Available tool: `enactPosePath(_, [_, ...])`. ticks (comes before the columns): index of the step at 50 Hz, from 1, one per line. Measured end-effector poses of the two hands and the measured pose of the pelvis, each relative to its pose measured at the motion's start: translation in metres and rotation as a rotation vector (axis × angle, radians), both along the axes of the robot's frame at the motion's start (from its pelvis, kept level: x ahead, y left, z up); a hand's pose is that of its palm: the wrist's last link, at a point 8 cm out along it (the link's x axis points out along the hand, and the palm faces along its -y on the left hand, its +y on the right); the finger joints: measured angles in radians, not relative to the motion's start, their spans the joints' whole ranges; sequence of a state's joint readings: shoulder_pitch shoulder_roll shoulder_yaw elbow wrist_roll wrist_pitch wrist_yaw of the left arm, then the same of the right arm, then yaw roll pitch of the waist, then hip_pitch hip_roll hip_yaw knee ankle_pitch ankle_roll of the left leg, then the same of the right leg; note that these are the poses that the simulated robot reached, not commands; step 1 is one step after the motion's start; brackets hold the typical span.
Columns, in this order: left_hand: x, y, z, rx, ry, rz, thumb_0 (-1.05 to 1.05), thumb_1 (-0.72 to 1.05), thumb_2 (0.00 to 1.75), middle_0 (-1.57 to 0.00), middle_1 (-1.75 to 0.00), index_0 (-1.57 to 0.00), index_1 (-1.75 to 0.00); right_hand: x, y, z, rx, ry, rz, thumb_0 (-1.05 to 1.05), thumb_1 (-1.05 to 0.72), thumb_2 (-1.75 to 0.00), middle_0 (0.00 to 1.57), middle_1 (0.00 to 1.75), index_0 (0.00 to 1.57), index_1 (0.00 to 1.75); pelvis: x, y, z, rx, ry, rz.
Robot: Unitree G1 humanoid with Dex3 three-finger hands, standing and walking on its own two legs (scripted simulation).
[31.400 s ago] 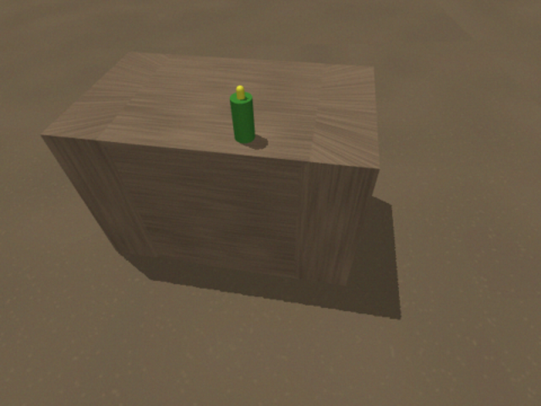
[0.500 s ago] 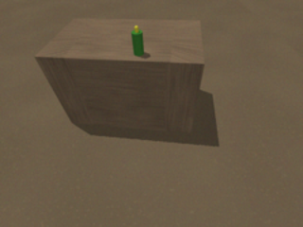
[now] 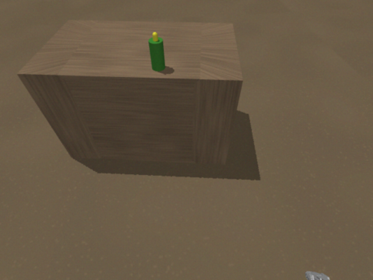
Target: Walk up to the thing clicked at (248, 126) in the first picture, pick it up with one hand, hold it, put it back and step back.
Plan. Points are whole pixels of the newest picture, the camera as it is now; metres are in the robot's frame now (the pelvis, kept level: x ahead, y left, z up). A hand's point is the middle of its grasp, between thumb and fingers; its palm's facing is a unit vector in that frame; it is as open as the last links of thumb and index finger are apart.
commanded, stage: step back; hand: left
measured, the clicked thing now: (156, 51) +1.02 +0.18 -0.04
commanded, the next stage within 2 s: stand in 0.22 s
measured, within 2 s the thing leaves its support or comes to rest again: neither
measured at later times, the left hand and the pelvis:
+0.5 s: hand out of the picture +0.08 +0.24 -0.15, palm faces -0.04 -0.94 -0.33, open 7.3 cm; pelvis -0.01 -0.01 +0.01, yaw +0 degrees
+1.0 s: hand out of the picture +0.05 +0.25 -0.15, palm faces -0.03 -0.94 -0.34, open 7.3 cm; pelvis -0.01 +0.00 +0.01, yaw +1 degrees
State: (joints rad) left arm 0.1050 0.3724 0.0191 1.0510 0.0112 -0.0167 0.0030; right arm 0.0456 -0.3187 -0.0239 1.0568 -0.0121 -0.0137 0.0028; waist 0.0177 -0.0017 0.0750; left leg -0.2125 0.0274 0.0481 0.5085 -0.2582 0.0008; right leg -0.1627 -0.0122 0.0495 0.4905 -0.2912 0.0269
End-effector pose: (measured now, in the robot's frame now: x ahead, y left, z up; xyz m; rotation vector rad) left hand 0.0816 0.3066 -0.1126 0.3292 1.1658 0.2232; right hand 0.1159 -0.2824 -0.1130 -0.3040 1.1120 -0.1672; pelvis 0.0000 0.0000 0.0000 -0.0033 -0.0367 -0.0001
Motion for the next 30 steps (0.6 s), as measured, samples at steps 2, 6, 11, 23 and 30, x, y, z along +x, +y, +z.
enactPosePath(2, [0.007, -0.002, 0.002, 0.001, -0.011, -0.009, 0.00, 0.91, 0.90, -0.20, -0.30, -0.20, -0.30, 0.003, -0.002, 0.001, -0.001, -0.008, -0.007, 0.01, -0.90, -0.90, 0.20, 0.30, 0.21, 0.30, 0.000, 0.000, 0.001, 0.002, -0.001, -0.003])
enactPosePath(6, [0.016, -0.006, 0.005, -0.001, -0.022, -0.026, 0.00, 0.91, 0.90, -0.20, -0.30, -0.20, -0.30, 0.003, -0.007, 0.004, -0.004, -0.013, -0.017, 0.01, -0.90, -0.90, 0.20, 0.30, 0.21, 0.30, 0.000, -0.002, 0.002, 0.004, -0.002, -0.010])
enactPosePath(11, [0.016, -0.012, 0.006, -0.007, -0.010, -0.042, 0.00, 0.91, 0.90, -0.20, -0.30, -0.20, -0.30, -0.005, -0.013, 0.005, -0.008, 0.004, -0.029, 0.01, -0.90, -0.90, 0.20, 0.30, 0.20, 0.30, -0.001, -0.004, 0.005, 0.004, 0.000, -0.017])
enactPosePath(23, [-0.003, -0.022, 0.003, -0.033, 0.046, -0.030, 0.00, 0.91, 0.90, -0.20, -0.30, -0.20, -0.30, -0.041, -0.023, 0.005, -0.011, 0.090, -0.058, 0.01, -0.90, -0.90, 0.20, 0.30, 0.20, 0.30, -0.005, -0.008, 0.011, 0.002, -0.007, 0.002])
enactPosePath(30, [-0.014, -0.020, 0.003, -0.032, 0.063, -0.018, 0.00, 0.91, 0.90, -0.20, -0.30, -0.20, -0.30, -0.053, -0.023, 0.004, -0.014, 0.112, -0.055, 0.01, -0.90, -0.90, 0.20, 0.30, 0.20, 0.30, -0.008, -0.008, 0.011, 0.001, -0.008, 0.006])
